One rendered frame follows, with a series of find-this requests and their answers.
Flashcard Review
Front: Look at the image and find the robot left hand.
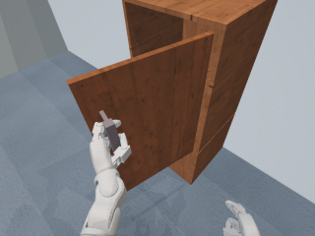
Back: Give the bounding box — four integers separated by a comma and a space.
89, 120, 132, 175

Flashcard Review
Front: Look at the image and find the handle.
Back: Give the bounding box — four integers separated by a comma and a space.
99, 110, 121, 152

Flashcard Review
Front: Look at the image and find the cupboard door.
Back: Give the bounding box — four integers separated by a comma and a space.
66, 31, 215, 192

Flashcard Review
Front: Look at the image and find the robot right hand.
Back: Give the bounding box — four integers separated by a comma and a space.
222, 200, 261, 236

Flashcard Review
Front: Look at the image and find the left robot forearm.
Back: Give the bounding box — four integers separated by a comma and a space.
80, 168, 128, 236

